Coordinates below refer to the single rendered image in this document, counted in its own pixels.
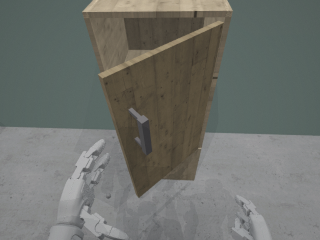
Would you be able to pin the handle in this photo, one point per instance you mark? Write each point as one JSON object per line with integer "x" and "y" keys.
{"x": 144, "y": 132}

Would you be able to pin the cupboard door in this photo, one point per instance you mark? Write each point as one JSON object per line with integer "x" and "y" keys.
{"x": 169, "y": 85}

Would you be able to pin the robot right hand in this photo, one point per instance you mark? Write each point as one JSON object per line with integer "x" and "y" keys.
{"x": 255, "y": 226}

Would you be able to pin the left robot forearm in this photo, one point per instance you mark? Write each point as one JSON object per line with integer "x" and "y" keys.
{"x": 65, "y": 232}

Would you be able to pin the robot left hand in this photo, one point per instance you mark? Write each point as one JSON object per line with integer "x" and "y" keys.
{"x": 78, "y": 189}

